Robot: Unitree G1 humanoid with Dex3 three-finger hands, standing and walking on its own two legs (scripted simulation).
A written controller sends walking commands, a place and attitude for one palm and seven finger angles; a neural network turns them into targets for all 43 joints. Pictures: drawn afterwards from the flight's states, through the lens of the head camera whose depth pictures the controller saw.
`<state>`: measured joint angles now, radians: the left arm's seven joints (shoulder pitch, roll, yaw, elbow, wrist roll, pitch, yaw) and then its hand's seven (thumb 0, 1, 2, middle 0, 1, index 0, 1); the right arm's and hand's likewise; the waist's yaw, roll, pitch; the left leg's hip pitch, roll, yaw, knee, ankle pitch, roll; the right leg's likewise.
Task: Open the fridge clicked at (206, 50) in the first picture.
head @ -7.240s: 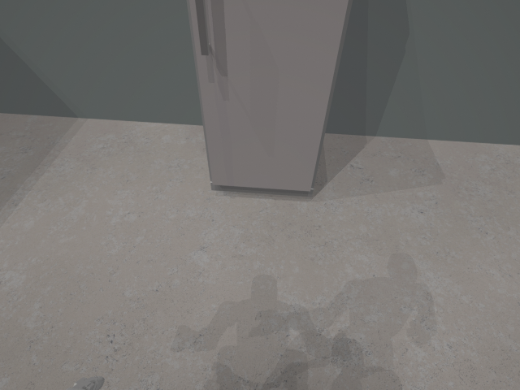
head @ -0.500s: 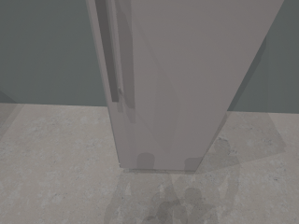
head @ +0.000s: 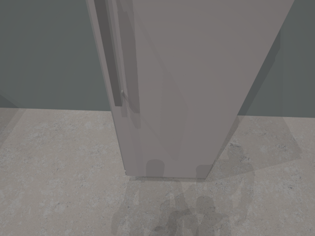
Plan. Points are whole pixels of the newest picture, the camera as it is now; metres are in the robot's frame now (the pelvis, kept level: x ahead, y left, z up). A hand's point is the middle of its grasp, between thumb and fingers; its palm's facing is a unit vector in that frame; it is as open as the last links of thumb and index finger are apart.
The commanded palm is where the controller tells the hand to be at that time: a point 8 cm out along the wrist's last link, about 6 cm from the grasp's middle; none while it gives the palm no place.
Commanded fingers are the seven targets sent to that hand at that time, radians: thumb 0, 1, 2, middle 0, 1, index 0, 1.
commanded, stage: raise the hand to about handle height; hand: left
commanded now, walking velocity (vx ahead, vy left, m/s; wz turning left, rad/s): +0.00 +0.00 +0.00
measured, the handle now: (110, 43) +0.54 +0.17 +0.22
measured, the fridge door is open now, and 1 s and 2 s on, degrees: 0 0 0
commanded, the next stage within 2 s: none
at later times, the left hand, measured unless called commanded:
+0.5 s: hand (66, 234) +0.13 +0.21 -0.01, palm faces +0.25 -0.96 -0.08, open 9.3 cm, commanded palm +0.14 +0.26 +0.01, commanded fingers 0.00 0.25 0.62 -0.25 -0.72 -0.25 -0.72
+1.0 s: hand (53, 186) +0.20 +0.24 +0.06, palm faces +0.09 -0.99 -0.06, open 12.3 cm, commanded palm +0.17 +0.30 +0.09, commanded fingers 0.00 -0.34 0.37 -0.29 -1.10 -0.29 -1.10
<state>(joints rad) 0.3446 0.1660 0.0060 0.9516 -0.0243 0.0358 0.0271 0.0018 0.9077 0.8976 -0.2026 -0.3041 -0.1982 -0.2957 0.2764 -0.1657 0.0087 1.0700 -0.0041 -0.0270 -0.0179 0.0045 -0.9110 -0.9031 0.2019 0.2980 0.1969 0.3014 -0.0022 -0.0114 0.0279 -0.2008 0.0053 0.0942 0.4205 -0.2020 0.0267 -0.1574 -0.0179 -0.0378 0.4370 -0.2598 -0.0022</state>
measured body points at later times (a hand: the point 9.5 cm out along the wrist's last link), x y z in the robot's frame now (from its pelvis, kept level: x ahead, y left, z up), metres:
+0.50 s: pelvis -0.01 -0.04 -0.07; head +0.01 -0.02 +0.38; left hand +0.11 +0.26 +0.00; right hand +0.23 -0.26 -0.11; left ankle +0.02 +0.10 -0.74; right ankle -0.02 -0.12 -0.74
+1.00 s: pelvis -0.01 +0.00 -0.03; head +0.01 +0.00 +0.42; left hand +0.19 +0.30 +0.07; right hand +0.16 -0.26 -0.10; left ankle +0.02 +0.10 -0.74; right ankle -0.02 -0.12 -0.74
